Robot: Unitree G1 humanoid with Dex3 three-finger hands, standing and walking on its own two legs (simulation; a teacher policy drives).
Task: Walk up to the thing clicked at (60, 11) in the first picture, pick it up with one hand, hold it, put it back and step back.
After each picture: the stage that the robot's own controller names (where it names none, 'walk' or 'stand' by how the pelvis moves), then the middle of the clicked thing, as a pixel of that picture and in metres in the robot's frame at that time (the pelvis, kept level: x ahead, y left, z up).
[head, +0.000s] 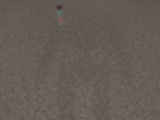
stand; (60, 15) +1.77 +0.27 -0.65
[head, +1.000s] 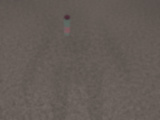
walk; (67, 25) +1.64 +0.14 -0.63
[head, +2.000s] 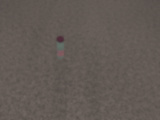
walk; (60, 47) +1.12 +0.17 -0.63
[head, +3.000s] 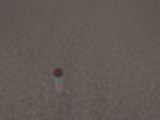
walk; (58, 80) +0.73 +0.17 -0.63
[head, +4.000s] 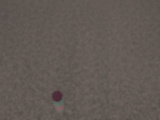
walk; (58, 102) +0.49 +0.15 -0.63
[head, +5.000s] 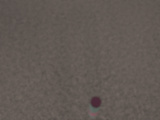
stand; (94, 107) +0.46 -0.12 -0.64
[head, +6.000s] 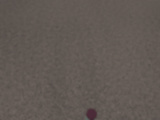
stand; out of the picture +0.45 -0.07 -0.64
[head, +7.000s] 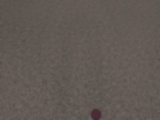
walk; out of the picture +0.43 -0.09 -0.65
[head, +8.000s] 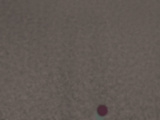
walk; (99, 115) +0.43 -0.15 -0.64
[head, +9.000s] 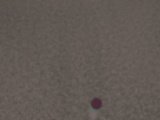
walk; (94, 109) +0.43 -0.09 -0.63
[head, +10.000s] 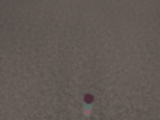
stand; (87, 105) +0.56 -0.06 -0.64
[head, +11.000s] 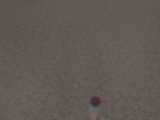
stand; (94, 108) +0.53 -0.07 -0.65
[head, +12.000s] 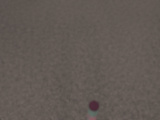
stand; (92, 112) +0.50 -0.08 -0.66
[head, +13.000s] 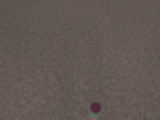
stand; (94, 114) +0.49 -0.08 -0.66
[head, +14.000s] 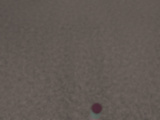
stand; (95, 114) +0.49 -0.09 -0.66
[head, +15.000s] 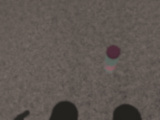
go down; (111, 60) +0.55 -0.09 -0.42
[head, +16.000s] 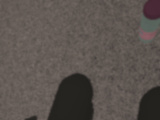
go down; (149, 24) +0.58 -0.15 -0.25
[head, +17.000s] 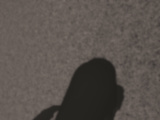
close in; out of the picture +0.57 -0.20 -0.19
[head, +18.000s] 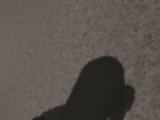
close in; out of the picture +0.57 -0.21 -0.20
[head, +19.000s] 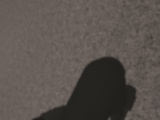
close in; out of the picture +0.57 -0.21 -0.21
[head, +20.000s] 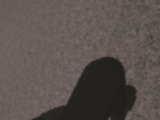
close in; out of the picture +0.57 -0.21 -0.21
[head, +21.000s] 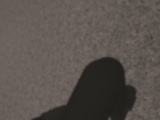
close in; out of the picture +0.57 -0.21 -0.21
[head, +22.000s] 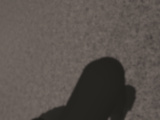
close in; out of the picture +0.57 -0.22 -0.21
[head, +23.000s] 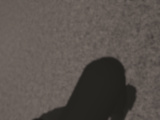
go down; out of the picture +0.57 -0.22 -0.21
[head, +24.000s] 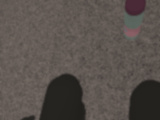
go down; (132, 21) +0.59 -0.14 -0.24
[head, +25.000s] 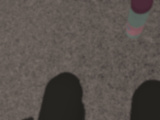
go down; (136, 19) +0.58 -0.14 -0.22
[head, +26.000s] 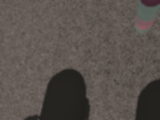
close in; (146, 12) +0.59 -0.14 -0.21
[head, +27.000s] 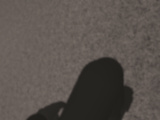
approach; out of the picture +0.58 -0.21 -0.19
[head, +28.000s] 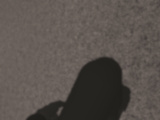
approach; out of the picture +0.57 -0.21 -0.19
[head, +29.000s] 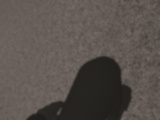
approach; out of the picture +0.57 -0.21 -0.19
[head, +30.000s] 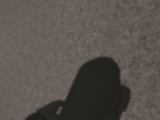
approach; out of the picture +0.57 -0.21 -0.19
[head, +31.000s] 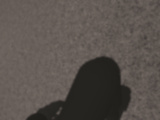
approach; out of the picture +0.57 -0.21 -0.19
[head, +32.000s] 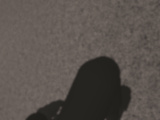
approach; out of the picture +0.57 -0.21 -0.19
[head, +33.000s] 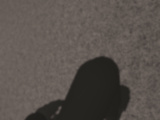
approach; out of the picture +0.58 -0.21 -0.19
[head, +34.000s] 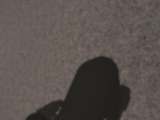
approach; out of the picture +0.58 -0.21 -0.19
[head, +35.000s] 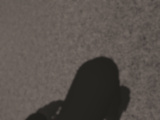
approach; out of the picture +0.57 -0.21 -0.19
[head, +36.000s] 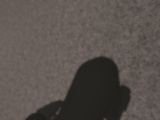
approach; out of the picture +0.57 -0.21 -0.19
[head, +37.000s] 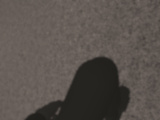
approach; out of the picture +0.58 -0.21 -0.19
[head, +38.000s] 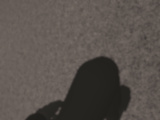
approach; out of the picture +0.57 -0.21 -0.19
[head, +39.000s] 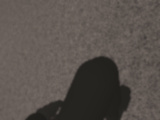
approach; out of the picture +0.57 -0.21 -0.19
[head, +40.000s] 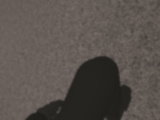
approach; out of the picture +0.58 -0.21 -0.19
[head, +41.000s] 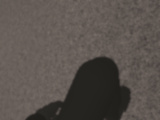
approach; out of the picture +0.58 -0.21 -0.19
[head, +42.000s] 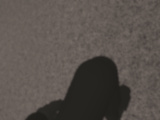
approach; out of the picture +0.57 -0.21 -0.19
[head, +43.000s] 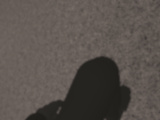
approach; out of the picture +0.57 -0.21 -0.19
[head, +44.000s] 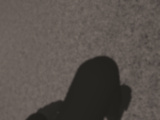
approach; out of the picture +0.57 -0.21 -0.19
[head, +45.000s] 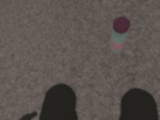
walk; (118, 37) +0.59 -0.12 -0.31
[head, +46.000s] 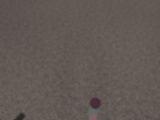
stand; (93, 110) +0.52 -0.06 -0.59
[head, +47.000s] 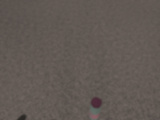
stand; (95, 109) +0.51 -0.06 -0.59
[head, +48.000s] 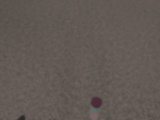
stand; (95, 109) +0.51 -0.07 -0.59
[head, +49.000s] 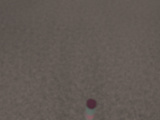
stand; (90, 110) +0.54 -0.06 -0.65
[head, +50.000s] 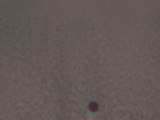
stand; (92, 113) +0.51 -0.08 -0.66
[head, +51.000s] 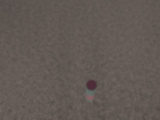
walk; (90, 91) +0.55 -0.05 -0.64
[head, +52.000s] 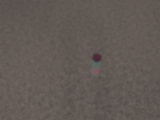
walk; (96, 65) +0.80 -0.07 -0.64
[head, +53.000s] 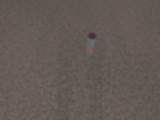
stand; (90, 44) +1.13 -0.12 -0.63
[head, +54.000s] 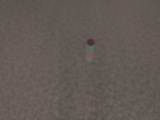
stand; (89, 50) +1.11 -0.08 -0.65
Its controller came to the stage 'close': no
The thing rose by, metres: 0.00
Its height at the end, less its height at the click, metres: +0.00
